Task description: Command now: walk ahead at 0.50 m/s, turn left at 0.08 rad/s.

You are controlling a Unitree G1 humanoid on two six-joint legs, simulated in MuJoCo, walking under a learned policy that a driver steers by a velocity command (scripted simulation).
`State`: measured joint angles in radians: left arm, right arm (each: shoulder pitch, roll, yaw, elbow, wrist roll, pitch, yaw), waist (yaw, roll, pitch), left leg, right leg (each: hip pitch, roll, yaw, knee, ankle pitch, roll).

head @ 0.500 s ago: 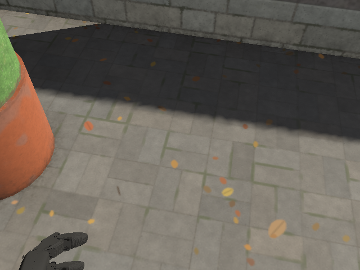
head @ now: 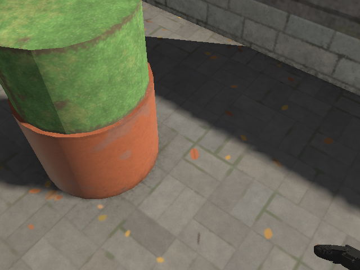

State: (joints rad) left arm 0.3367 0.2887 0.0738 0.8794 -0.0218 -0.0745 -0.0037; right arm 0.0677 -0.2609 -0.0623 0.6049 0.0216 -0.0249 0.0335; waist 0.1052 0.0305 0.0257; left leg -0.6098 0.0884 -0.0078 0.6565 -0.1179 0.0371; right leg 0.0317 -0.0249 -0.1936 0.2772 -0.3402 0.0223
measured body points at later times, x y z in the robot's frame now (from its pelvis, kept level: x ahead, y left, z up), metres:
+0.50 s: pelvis +0.26 -0.01 +0.00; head +0.29 -0.01 +0.45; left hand +0.52 +0.18 -0.10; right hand +0.23 -0.30 -0.12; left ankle +0.15 +0.14 -0.73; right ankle +0.40 -0.17 -0.70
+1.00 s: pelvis +0.53 -0.11 +0.00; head +0.56 -0.14 +0.45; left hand +0.72 +0.12 -0.10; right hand +0.63 -0.44 -0.07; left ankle +0.75 -0.07 -0.71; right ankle +0.40 -0.15 -0.73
